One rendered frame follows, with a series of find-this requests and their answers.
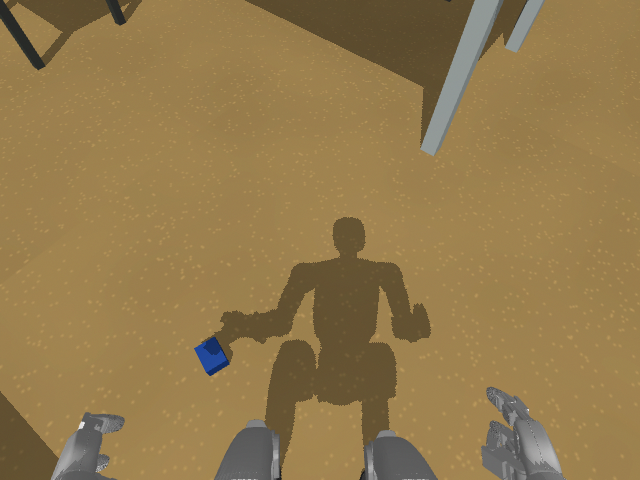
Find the left robot hand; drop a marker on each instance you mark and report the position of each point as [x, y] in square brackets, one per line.
[81, 451]

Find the right robot hand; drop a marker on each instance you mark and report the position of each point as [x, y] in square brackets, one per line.
[525, 450]

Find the small box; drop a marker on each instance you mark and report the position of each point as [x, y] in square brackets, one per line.
[211, 356]

